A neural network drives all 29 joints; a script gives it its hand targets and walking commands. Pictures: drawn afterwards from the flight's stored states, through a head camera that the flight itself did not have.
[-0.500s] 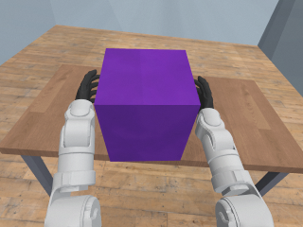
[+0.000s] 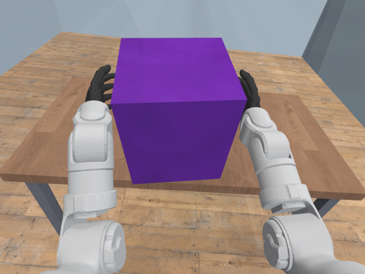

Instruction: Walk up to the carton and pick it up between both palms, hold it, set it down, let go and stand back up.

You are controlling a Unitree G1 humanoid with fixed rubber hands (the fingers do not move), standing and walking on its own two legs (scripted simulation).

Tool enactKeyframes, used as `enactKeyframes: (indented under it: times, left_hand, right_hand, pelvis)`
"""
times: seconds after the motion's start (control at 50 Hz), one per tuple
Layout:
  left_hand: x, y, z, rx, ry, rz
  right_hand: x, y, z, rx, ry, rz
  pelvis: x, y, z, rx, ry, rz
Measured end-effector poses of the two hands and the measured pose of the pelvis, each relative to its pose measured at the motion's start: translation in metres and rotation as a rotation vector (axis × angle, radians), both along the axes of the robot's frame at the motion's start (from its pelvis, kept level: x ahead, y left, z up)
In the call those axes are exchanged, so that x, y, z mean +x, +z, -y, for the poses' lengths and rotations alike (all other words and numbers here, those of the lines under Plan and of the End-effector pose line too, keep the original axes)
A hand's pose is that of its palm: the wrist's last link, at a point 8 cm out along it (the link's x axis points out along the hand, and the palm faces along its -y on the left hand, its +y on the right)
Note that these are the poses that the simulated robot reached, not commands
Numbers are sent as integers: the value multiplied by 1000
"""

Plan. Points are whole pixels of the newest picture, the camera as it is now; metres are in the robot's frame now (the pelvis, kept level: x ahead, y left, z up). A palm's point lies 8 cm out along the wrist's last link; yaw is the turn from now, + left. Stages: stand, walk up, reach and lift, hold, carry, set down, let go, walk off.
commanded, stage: reach and lift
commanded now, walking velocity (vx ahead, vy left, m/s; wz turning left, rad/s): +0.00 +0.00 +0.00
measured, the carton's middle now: (174, 114) +0.41 -0.02 +0.18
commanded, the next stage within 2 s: hold in 0.88 s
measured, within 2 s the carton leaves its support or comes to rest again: neither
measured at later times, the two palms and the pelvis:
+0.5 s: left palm (97, 93) +0.39 +0.13 +0.25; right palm (250, 96) +0.38 -0.17 +0.24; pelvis +0.01 +0.00 +0.00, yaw -1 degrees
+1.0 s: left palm (89, 84) +0.39 +0.14 +0.27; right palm (249, 74) +0.40 -0.16 +0.29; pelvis +0.03 +0.00 +0.00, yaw -1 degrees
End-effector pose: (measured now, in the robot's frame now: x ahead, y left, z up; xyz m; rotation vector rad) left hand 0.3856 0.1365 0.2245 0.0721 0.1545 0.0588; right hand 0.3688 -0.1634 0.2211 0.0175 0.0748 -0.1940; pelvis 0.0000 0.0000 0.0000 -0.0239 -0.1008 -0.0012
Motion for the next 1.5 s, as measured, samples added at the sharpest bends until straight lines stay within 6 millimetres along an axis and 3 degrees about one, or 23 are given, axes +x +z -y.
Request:
enactKeyframes:
  times: [0.58,1.06,1.5]
  left_hand:
    - [6,28,2,-22,34,-13]
    - [5,43,-8,-62,51,-18]
    - [-3,51,-5,-59,35,-13]
  right_hand:
    - [17,27,3,80,27,-14]
    - [27,68,-8,48,53,-29]
    - [16,83,-4,43,40,-35]
  pelvis:
    - [11,0,1,2,-13,-12]
    - [28,0,0,1,-20,-20]
    - [20,0,0,2,-24,-25]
